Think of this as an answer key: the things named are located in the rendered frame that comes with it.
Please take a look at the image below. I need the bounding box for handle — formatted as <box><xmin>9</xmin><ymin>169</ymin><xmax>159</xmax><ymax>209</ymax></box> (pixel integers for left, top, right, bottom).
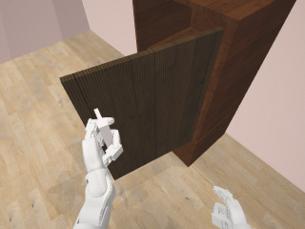
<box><xmin>94</xmin><ymin>108</ymin><xmax>113</xmax><ymax>148</ymax></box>

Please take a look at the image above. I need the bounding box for cupboard door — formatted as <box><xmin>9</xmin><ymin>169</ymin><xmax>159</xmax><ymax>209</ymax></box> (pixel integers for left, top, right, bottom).
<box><xmin>59</xmin><ymin>26</ymin><xmax>225</xmax><ymax>180</ymax></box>

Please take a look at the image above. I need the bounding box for robot left forearm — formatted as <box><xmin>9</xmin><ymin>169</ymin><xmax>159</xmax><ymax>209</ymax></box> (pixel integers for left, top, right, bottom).
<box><xmin>72</xmin><ymin>168</ymin><xmax>116</xmax><ymax>229</ymax></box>

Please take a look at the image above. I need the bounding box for robot right hand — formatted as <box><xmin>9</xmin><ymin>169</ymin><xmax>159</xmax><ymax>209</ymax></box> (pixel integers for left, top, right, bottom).
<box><xmin>211</xmin><ymin>186</ymin><xmax>249</xmax><ymax>229</ymax></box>

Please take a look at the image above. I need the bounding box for robot left hand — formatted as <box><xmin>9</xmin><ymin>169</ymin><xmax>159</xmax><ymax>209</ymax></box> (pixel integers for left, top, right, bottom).
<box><xmin>82</xmin><ymin>117</ymin><xmax>124</xmax><ymax>173</ymax></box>

